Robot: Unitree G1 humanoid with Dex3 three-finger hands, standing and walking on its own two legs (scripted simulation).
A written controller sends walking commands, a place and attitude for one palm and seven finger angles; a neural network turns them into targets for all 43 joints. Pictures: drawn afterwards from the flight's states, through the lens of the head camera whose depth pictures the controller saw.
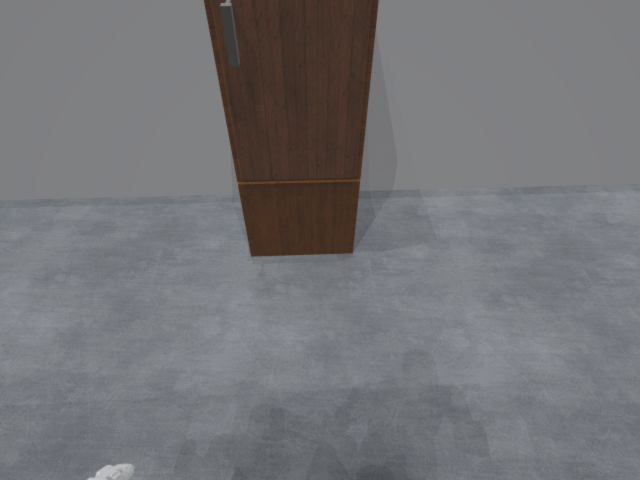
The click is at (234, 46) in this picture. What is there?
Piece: cupboard door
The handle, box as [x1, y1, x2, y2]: [220, 0, 239, 66]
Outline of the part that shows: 226,0 224,3 221,3 220,9 229,65 232,66 238,65 239,59 230,0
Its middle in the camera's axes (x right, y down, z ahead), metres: -0.23 -0.52 +0.97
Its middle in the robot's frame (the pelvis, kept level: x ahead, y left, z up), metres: +1.07 +0.28 +0.14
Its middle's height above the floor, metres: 0.91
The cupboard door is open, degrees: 0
